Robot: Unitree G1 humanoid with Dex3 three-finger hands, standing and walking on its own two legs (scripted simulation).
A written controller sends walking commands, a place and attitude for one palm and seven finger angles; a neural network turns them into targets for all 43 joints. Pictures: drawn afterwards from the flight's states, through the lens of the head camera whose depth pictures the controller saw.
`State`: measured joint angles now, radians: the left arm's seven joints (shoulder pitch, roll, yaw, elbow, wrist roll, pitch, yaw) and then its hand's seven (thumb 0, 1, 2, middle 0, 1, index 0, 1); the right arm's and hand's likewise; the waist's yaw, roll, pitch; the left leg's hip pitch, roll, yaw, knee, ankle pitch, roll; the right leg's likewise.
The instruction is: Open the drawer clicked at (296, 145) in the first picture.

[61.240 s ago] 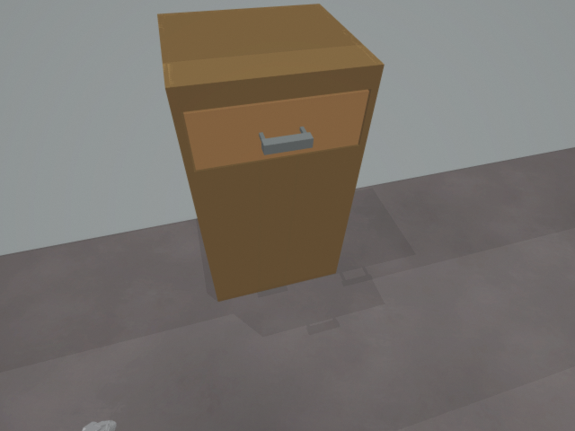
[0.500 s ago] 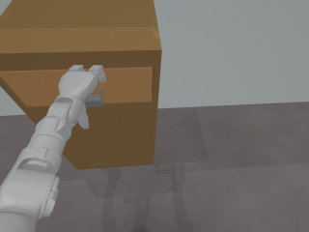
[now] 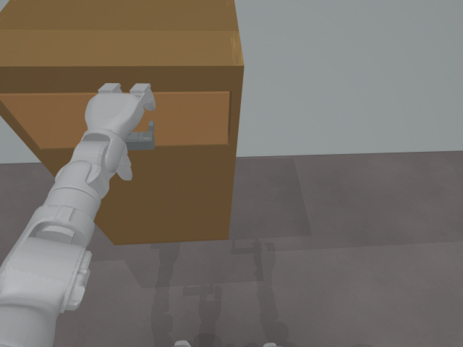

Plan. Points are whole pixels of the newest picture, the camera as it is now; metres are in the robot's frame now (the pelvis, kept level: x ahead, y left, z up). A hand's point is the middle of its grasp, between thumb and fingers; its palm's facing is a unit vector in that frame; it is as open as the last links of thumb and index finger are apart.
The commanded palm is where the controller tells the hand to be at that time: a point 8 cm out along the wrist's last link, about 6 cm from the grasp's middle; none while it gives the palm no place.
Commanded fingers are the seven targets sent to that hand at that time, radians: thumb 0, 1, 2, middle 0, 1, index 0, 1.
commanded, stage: move the hooked fingers above the handle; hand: left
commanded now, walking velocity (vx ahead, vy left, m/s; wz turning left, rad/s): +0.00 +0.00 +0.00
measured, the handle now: (125, 133) +0.54 +0.21 +0.00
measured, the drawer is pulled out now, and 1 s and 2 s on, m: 0.00 0.00 0.00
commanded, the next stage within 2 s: lower the fingers behind the handle in 0.92 s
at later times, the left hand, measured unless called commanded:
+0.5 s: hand (119, 137) +0.49 +0.20 +0.05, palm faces -0.06 -0.06 -1.00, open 13.8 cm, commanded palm +0.48 +0.22 +0.12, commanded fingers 0.00 -0.50 0.30 -0.30 -1.20 -0.30 -1.20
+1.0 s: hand (114, 142) +0.48 +0.21 +0.05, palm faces -0.13 -0.04 -0.99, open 13.8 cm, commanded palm +0.47 +0.21 +0.12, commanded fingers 0.00 -0.50 0.30 -0.30 -1.20 -0.30 -1.20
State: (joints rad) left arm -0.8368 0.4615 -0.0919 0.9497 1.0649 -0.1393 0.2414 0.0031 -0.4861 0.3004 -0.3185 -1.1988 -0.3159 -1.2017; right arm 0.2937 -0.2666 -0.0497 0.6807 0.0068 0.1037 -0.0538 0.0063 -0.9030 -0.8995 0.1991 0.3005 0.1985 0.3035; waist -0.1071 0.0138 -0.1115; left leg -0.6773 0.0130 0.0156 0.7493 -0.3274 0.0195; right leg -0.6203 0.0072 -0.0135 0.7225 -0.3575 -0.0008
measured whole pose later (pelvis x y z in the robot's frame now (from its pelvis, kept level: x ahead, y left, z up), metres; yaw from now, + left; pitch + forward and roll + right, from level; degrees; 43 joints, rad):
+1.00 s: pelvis +0.01 +0.00 +0.00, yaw +0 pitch +15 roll -1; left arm -0.79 0.50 -0.11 0.95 1.03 -0.12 0.13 0.00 -0.48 0.30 -0.32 -1.20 -0.32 -1.21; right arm 0.36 -0.25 -0.06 0.69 0.01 0.11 -0.06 0.01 -0.90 -0.90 0.20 0.30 0.20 0.30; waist -0.08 0.03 -0.12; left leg -0.65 0.02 0.02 0.73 -0.34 0.02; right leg -0.59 0.01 -0.01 0.69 -0.36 0.00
